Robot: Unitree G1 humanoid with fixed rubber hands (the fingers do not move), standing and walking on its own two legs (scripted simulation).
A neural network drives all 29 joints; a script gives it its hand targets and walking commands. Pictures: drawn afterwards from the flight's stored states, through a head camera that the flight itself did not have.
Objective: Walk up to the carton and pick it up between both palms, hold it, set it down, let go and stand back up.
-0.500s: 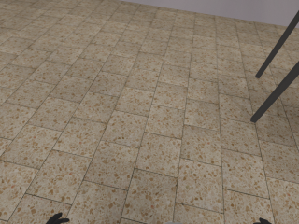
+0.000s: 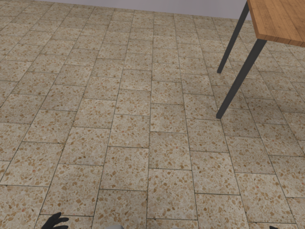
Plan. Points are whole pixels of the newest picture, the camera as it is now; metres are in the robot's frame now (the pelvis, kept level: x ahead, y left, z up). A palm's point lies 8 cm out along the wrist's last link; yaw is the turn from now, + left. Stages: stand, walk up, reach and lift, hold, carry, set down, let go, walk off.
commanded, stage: walk up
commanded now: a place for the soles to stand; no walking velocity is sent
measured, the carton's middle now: out of the picture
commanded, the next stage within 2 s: none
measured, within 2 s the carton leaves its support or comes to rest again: neither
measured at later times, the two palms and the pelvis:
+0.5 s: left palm (111, 205) +0.20 +0.13 -0.12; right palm out of the picture +0.10 -0.48 -0.07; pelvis +0.07 -0.14 +0.00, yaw -10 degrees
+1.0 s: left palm (165, 171) +0.32 -0.02 -0.12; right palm out of the picture +0.11 -0.62 -0.08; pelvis +0.15 -0.28 -0.01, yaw -17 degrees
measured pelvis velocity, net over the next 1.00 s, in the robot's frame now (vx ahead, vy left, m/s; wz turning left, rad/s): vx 0.15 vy -0.28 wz -0.30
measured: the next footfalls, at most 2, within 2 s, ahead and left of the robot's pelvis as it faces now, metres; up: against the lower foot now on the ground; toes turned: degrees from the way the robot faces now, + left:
right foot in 0.36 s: +0.15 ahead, -0.27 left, +0.00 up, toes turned -5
left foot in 0.60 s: +0.20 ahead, -0.04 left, +0.00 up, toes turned -5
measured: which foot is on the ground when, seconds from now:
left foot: down 0.00-0.36, up 0.38-0.58, down 0.60-0.92, up 0.94-1.00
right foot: down 0.00-0.02, up 0.04-0.34, down 0.36-0.60, up 0.62-0.90, down 0.92-1.00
